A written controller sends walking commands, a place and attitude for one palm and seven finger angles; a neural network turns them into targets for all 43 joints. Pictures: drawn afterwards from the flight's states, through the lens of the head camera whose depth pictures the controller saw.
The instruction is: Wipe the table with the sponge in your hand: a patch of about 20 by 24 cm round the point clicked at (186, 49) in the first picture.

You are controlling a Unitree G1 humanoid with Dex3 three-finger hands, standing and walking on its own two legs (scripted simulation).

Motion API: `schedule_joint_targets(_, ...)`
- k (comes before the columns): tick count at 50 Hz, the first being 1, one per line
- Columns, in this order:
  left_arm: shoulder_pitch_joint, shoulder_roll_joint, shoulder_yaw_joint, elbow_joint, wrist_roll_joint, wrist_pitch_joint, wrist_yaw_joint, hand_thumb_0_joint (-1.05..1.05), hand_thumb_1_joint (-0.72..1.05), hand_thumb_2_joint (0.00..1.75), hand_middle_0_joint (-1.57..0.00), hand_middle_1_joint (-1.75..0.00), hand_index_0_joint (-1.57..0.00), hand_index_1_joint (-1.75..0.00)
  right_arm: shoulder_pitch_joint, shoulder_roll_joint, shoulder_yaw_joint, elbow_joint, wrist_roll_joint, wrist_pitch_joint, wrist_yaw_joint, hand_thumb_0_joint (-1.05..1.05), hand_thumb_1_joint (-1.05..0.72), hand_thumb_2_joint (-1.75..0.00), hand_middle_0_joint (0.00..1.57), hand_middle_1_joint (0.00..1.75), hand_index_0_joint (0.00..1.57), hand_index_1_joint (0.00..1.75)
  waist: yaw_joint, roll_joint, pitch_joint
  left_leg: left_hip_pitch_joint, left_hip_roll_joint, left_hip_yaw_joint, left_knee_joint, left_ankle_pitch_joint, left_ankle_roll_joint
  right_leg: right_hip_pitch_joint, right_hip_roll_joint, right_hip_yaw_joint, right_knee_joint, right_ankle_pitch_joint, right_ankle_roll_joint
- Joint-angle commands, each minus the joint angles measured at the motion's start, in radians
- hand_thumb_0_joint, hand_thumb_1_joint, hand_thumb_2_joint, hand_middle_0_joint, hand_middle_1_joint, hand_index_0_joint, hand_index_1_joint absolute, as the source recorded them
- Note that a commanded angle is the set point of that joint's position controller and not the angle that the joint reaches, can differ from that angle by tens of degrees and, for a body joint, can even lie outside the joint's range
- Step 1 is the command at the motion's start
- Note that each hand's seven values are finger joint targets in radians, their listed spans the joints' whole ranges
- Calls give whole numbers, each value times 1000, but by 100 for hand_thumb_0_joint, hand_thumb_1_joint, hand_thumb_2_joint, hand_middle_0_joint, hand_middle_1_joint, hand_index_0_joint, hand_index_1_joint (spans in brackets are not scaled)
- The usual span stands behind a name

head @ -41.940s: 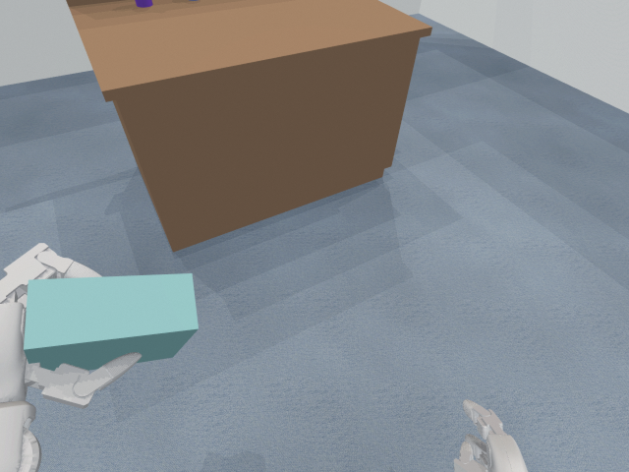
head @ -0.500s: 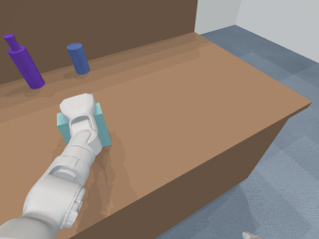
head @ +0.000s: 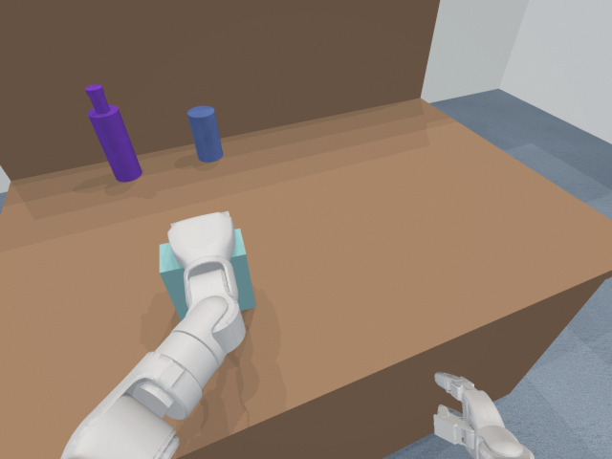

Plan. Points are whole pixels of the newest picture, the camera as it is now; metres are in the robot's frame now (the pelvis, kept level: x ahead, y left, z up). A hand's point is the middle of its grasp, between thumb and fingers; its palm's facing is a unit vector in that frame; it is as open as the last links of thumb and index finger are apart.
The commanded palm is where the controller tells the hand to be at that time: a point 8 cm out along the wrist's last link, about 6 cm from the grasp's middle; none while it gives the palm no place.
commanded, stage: wipe back along the third lane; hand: left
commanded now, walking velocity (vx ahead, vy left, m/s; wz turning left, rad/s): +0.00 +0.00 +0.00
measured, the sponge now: (213, 286) +0.36 +0.20 +0.02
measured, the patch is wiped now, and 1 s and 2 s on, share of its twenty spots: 0.90 0.90 0.90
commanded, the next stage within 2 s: slide back across to the middle lane in 1.04 s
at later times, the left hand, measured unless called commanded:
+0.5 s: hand (226, 290) +0.31 +0.16 +0.08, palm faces +0.07 -0.07 -1.00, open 10.0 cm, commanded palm +0.26 +0.14 +0.11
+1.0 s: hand (235, 317) +0.27 +0.13 +0.08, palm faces +0.11 -0.11 -0.99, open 10.0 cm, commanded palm +0.22 +0.11 +0.11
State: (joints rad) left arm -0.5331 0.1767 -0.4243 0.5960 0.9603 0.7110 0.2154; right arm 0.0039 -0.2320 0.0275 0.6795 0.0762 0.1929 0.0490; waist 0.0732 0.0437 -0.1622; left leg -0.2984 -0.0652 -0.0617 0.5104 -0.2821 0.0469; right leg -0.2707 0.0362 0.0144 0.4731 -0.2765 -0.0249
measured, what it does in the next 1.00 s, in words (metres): stands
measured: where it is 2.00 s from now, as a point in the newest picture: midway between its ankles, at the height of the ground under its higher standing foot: outside the picture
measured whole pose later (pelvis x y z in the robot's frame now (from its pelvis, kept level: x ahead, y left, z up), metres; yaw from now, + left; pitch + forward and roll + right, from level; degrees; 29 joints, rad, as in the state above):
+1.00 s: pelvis -0.02 -0.04 +0.00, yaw -2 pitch -1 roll +1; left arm -0.13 0.24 -0.45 0.07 0.98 0.75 0.16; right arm -0.05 -0.26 0.03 0.65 0.10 0.20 0.09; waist 0.08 0.09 -0.12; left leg -0.21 -0.02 -0.05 0.52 -0.28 0.00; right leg -0.21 0.08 0.02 0.53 -0.29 -0.07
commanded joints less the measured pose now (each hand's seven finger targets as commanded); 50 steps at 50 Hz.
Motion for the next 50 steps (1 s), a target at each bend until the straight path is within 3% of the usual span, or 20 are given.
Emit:
schedule_joint_targets(1,-150,-73,-16,-165,-46,6,-55,0,10,130,-120,-160,-120,-160,-226,-106,-30,-168,11,-28,13,0,-90,-90,20,30,20,30,-19,-86,-176,122,67,2,-24,423,-22,84,-5,-48,1,437,-68)
schedule_joint_targets(9,-42,-38,4,-310,-71,33,-69,0,10,130,-120,-160,-120,-160,-273,-110,-22,-187,17,-22,20,0,-90,-90,20,30,20,30,-6,-126,-145,100,62,7,-43,354,-14,125,-3,-32,-6,415,-64)
schedule_joint_targets(13,-22,-1,36,-339,-62,45,-67,0,10,130,-120,-160,-120,-160,-290,-111,-24,-184,20,-26,18,0,-90,-90,20,30,20,30,3,-134,-141,95,56,10,-48,321,-13,128,-2,-12,-14,395,-63)
schedule_joint_targets(17,3,-21,-6,-367,-37,50,-80,0,10,130,-120,-160,-120,-160,-301,-108,-21,-189,21,-26,20,0,-90,-90,20,30,20,30,-5,-132,-144,99,48,21,-40,316,-11,132,-4,0,-10,401,-60)
schedule_joint_targets(18,29,11,28,-390,-39,47,-78,0,10,130,-120,-160,-120,-160,-303,-111,-23,-193,18,-26,21,0,-90,-90,20,30,20,30,7,-121,-148,95,46,16,-41,309,-10,137,-1,10,-12,394,-63)
schedule_joint_targets(20,46,-37,-28,-411,-37,47,-85,0,10,130,-120,-160,-120,-160,-311,-103,-20,-201,23,-26,27,0,-90,-90,20,30,20,30,-3,-123,-132,95,47,21,-39,296,-10,129,-3,0,-9,375,-59)
schedule_joint_targets(23,47,34,40,-424,-43,48,-81,0,10,130,-120,-160,-120,-160,-314,-110,-20,-198,23,-29,22,0,-90,-90,20,30,20,30,7,-122,-108,77,44,17,-48,250,-11,122,2,25,-21,328,-60)
schedule_joint_targets(24,62,-5,7,-425,-44,50,-79,0,10,130,-120,-160,-120,-160,-312,-104,-20,-200,23,-31,22,0,-90,-90,20,30,20,30,2,-139,-116,81,41,26,-44,250,-9,133,0,15,-18,329,-54)
schedule_joint_targets(27,55,1,3,-420,-43,61,-82,0,10,130,-120,-160,-120,-160,-322,-103,-16,-198,25,-37,19,0,-90,-90,20,30,20,30,0,-145,-87,72,38,30,-50,219,-9,119,-2,27,-34,296,-49)
schedule_joint_targets(28,56,40,44,-432,-44,59,-80,0,10,130,-120,-160,-120,-160,-322,-108,-20,-196,26,-38,18,0,-90,-90,20,30,20,30,4,-128,-85,71,40,23,-53,207,-10,110,2,39,-37,271,-54)
schedule_joint_targets(29,67,4,7,-437,-41,60,-82,0,10,130,-120,-160,-120,-160,-322,-103,-17,-203,26,-40,19,0,-90,-90,20,30,20,30,2,-119,-91,78,37,29,-48,214,-8,118,0,29,-30,280,-52)
schedule_joint_targets(32,125,-4,-8,-460,-39,60,-91,0,10,130,-120,-160,-120,-160,-330,-101,-17,-213,27,-41,27,0,-90,-90,20,30,20,30,7,-121,-94,74,33,30,-41,227,-8,129,-2,35,-26,307,-51)
schedule_joint_targets(33,132,36,32,-477,-40,56,-91,0,10,130,-120,-160,-120,-160,-333,-107,-21,-213,27,-40,27,0,-90,-90,20,30,20,30,11,-124,-94,71,34,22,-43,218,-8,126,2,49,-29,292,-55)
schedule_joint_targets(35,135,-3,-15,-498,-40,55,-96,0,10,130,-120,-160,-120,-160,-333,-100,-19,-219,29,-43,29,0,-90,-90,20,30,20,30,1,-130,-85,73,33,32,-37,215,-6,125,-1,44,-28,297,-48)
schedule_joint_targets(38,209,63,56,-529,-47,55,-93,0,10,130,-120,-160,-120,-160,-338,-108,-21,-218,26,-43,30,0,-90,-90,20,30,20,30,19,-130,-86,64,30,29,-40,219,-7,148,2,69,-31,313,-50)
schedule_joint_targets(40,203,-8,-23,-551,-47,57,-100,0,10,130,-120,-160,-120,-160,-343,-98,-19,-225,30,-46,34,0,-90,-90,20,30,20,30,2,-145,-59,69,32,35,-36,216,-6,128,0,53,-33,307,-44)
schedule_joint_targets(43,263,31,14,-594,-44,49,-101,0,10,130,-120,-160,-120,-160,-345,-104,-24,-227,27,-47,37,0,-90,-90,20,30,20,30,15,-129,-61,75,31,31,-34,219,-5,129,4,66,-33,304,-49)
schedule_joint_targets(44,277,-6,-28,-608,-45,49,-103,0,10,130,-120,-160,-120,-160,-349,-98,-21,-238,29,-47,39,0,-90,-90,20,30,20,30,11,-124,-52,76,31,34,-34,213,-3,126,2,58,-33,285,-46)
schedule_joint_targets(48,309,15,-13,-639,-46,32,-101,0,10,130,-120,-160,-120,-160,-345,-102,-27,-232,27,-49,41,0,-90,-90,20,30,20,30,14,-125,-32,86,33,28,-33,200,-4,102,8,71,-42,253,-49)
schedule_joint_targets(50,281,-25,-55,-646,-44,25,-99,0,10,130,-120,-160,-120,-160,-347,-95,-24,-233,30,-50,43,0,-90,-90,20,30,20,30,2,-148,-34,86,37,27,-29,200,-4,93,8,57,-33,252,-47)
